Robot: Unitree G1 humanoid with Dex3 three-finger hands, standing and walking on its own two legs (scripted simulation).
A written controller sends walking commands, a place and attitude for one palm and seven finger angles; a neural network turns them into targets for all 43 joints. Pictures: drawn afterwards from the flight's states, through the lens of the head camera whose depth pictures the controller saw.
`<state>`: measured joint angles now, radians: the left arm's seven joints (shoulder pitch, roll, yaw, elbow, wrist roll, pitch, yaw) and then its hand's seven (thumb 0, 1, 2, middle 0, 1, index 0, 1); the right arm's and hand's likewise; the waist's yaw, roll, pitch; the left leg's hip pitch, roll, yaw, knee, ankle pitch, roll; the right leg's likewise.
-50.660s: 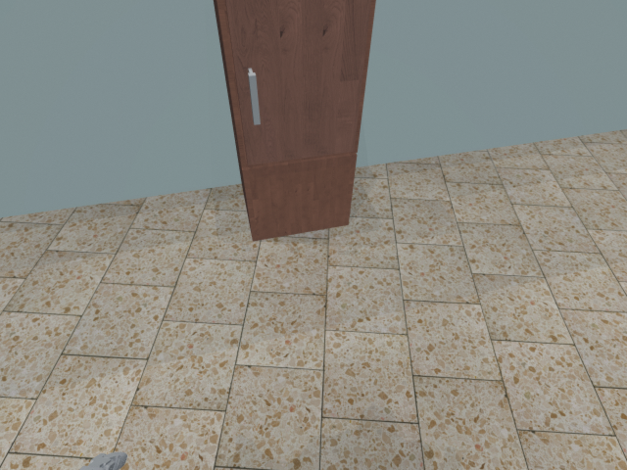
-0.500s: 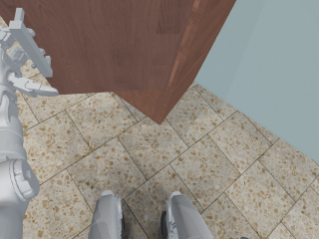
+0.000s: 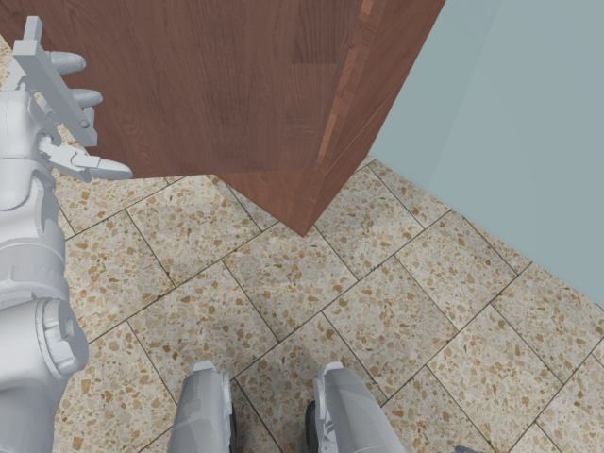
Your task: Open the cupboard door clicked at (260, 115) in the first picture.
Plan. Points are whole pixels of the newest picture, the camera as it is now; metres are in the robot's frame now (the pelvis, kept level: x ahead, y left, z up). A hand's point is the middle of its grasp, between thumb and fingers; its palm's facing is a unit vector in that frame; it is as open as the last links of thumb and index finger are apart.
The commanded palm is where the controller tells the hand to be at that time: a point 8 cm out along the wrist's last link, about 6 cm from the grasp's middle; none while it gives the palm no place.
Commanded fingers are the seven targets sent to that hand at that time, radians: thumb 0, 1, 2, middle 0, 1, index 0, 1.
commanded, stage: slide the fingers in behind the handle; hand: left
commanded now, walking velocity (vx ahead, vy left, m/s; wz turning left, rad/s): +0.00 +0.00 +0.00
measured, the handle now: (63, 88) +0.56 +0.26 +0.05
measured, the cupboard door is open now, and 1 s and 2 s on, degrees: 44 44 73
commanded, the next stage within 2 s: close the thumb around the handle in 0.28 s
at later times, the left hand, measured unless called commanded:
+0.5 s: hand (84, 122) +0.51 +0.23 +0.05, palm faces +0.09 -1.00 -0.03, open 13.7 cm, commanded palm +0.49 +0.26 +0.05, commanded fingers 0.00 -0.11 0.47 -0.33 -1.24 -0.33 -1.24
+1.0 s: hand (79, 125) +0.50 +0.24 +0.05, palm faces +0.09 -1.00 -0.02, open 5.8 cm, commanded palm +0.48 +0.27 +0.05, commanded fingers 0.00 0.90 0.90 -0.40 -1.35 -0.40 -1.35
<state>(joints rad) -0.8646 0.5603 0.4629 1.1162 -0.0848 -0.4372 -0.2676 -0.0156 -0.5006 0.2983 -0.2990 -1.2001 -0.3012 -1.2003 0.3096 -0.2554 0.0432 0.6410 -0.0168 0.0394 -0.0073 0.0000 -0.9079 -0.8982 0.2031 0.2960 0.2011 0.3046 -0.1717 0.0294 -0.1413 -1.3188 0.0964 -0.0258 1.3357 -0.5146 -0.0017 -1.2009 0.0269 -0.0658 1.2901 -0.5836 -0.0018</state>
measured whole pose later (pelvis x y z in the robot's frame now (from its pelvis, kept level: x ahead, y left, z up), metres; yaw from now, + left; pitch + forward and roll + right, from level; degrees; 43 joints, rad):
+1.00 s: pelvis +0.00 +0.00 +0.01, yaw +0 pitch +28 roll -4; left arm -0.83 0.54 0.45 1.10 -0.11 -0.45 -0.27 0.00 0.71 0.82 -0.37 -1.32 -0.38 -1.33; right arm 0.31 -0.25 0.04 0.65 -0.01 0.05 0.00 0.00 -0.91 -0.90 0.20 0.30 0.20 0.30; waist -0.16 0.03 -0.15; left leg -1.29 0.09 -0.02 1.32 -0.52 0.00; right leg -1.17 0.02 -0.06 1.27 -0.58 0.00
